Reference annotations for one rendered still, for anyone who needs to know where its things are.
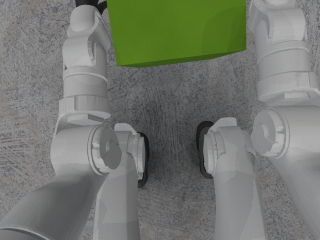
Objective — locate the robot right upper arm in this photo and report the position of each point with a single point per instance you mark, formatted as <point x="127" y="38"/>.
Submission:
<point x="289" y="136"/>

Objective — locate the robot left upper arm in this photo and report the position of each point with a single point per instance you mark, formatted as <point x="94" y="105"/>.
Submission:
<point x="82" y="158"/>

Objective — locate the robot right foot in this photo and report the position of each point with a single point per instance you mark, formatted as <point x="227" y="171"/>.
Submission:
<point x="201" y="131"/>

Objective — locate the right robot forearm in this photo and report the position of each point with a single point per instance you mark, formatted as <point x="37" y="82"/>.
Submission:
<point x="282" y="54"/>

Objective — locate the robot left foot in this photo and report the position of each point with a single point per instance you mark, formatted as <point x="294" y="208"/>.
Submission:
<point x="142" y="182"/>

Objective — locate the carton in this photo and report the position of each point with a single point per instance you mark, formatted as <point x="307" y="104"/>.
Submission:
<point x="149" y="33"/>

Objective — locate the robot foot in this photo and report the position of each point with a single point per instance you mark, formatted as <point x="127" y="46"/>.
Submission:
<point x="201" y="131"/>
<point x="142" y="182"/>

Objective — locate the robot left hand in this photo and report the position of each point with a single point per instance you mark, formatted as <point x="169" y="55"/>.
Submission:
<point x="101" y="6"/>

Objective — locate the left robot forearm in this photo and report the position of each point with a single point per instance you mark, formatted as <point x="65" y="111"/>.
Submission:
<point x="85" y="73"/>

